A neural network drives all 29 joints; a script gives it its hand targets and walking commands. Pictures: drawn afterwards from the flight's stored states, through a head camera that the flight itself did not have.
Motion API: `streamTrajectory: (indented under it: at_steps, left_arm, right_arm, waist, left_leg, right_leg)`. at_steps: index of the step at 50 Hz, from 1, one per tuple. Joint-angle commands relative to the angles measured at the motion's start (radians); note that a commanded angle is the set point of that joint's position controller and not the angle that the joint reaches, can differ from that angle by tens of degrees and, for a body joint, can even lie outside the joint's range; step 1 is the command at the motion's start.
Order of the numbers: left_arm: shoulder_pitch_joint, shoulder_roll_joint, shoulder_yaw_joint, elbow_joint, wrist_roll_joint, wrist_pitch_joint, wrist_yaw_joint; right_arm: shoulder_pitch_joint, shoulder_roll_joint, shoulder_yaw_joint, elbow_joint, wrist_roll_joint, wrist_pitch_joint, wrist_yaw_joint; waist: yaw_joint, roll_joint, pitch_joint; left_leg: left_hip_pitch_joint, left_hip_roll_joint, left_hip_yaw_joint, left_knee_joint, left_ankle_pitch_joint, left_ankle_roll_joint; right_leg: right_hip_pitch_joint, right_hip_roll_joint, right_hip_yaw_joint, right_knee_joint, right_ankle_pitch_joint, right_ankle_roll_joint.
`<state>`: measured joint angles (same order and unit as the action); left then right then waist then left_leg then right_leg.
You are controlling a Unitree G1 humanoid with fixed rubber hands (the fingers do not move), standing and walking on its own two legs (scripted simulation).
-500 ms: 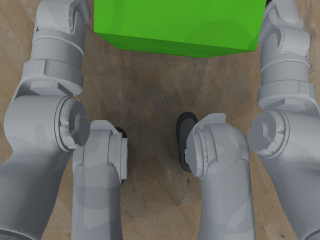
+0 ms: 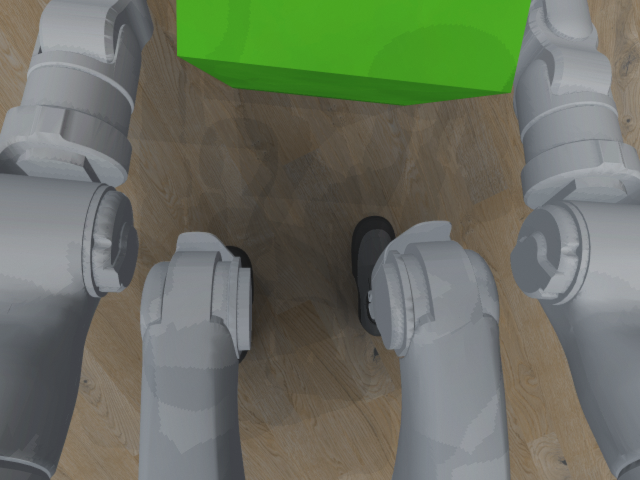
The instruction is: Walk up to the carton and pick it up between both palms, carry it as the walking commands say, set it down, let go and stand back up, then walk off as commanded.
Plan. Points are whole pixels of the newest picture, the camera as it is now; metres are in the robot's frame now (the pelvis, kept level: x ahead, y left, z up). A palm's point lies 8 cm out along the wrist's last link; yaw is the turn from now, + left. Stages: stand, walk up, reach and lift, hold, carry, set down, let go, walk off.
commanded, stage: set down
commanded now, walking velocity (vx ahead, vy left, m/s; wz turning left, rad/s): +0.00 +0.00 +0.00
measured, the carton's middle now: out of the picture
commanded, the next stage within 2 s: let go in 1.60 s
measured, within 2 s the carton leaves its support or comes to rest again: neither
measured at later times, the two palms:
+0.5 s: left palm out of the picture +0.59 +0.15 -0.12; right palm out of the picture +0.53 -0.27 -0.12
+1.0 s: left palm out of the picture +0.59 +0.16 +0.04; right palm out of the picture +0.53 -0.28 +0.04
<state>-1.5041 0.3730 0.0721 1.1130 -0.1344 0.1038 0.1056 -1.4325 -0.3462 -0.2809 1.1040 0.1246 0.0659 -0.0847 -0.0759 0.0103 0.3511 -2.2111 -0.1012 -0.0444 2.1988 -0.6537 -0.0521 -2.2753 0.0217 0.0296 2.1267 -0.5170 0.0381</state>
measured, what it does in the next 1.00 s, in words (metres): rises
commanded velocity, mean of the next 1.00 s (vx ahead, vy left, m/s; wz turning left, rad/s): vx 0.00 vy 0.00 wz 0.00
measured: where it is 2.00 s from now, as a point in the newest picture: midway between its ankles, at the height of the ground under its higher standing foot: (303, 310)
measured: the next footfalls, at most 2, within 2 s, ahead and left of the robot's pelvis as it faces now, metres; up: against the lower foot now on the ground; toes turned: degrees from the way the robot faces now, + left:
none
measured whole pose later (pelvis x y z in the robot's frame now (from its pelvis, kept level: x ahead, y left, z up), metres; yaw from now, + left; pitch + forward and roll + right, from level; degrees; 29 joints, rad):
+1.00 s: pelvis +0.01 -0.01 +0.14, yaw +0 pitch +49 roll +1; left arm -1.31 0.42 0.20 0.91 -0.07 0.24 -0.01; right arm -1.19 -0.36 -0.33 0.80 0.10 0.22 -0.01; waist -0.08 0.02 -0.02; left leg -2.00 -0.06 -0.05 1.68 -0.54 -0.04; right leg -2.06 0.03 0.04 1.63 -0.42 0.02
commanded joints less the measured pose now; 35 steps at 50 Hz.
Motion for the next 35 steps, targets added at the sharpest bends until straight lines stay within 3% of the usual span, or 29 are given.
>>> streamTrajectory:
  at_steps: [1,5,13,19,23,35]
  left_arm:
    - [-0.268,0.121,-0.021,-0.086,-0.039,-0.025,-0.005]
    - [-0.255,0.124,-0.036,-0.08,-0.056,-0.022,-0.019]
    - [-0.281,0.172,-0.024,-0.116,-0.044,-0.013,-0.03]
    - [-0.291,0.189,-0.01,-0.238,-0.043,0.011,-0.023]
    - [-0.239,0.193,0.018,-0.281,-0.034,0.043,-0.022]
    - [-0.114,0.178,0.108,-0.255,0.039,0.085,-0.077]
  right_arm:
    - [-0.211,-0.16,0.002,-0.077,0.02,-0.031,-0.007]
    - [-0.191,-0.187,-0.006,-0.073,0.025,-0.033,0.003]
    - [-0.206,-0.234,-0.005,-0.103,0.058,-0.026,0.028]
    - [-0.184,-0.261,-0.01,-0.211,0.07,0.003,0.029]
    - [-0.126,-0.253,-0.016,-0.281,0.055,0.039,0.028]
    - [-0.025,-0.175,-0.042,-0.354,-0.004,0.091,0.055]
  waist:
    - [-0.054,0.064,-1.212]
    - [-0.067,0.072,-1.195]
    - [-0.043,0.08,-1.222]
    - [-0.049,0.095,-1.452]
    - [-0.051,0.073,-1.52]
    - [-0.032,0.025,-1.399]
  left_leg:
    - [0.423,0.041,0.074,-0.185,0.325,0.007]
    - [0.418,0.048,0.067,-0.184,0.323,0.006]
    - [0.468,0.058,0.065,-0.182,0.324,0.01]
    - [0.59,0.045,0.084,-0.202,0.373,0.012]
    - [0.609,0.031,0.101,-0.246,0.373,0.016]
    - [0.522,0.022,0.111,-0.464,0.304,0.029]
  right_leg:
    - [0.723,-0.01,-0.078,-0.097,0.408,-0.003]
    - [0.691,-0.018,-0.077,-0.098,0.402,-0.003]
    - [0.661,-0.026,-0.08,-0.096,0.379,-0.003]
    - [0.776,-0.02,-0.101,-0.124,0.432,-0.006]
    - [0.819,-0.011,-0.116,-0.169,0.44,-0.006]
    - [0.812,0.005,-0.104,-0.384,0.387,0.001]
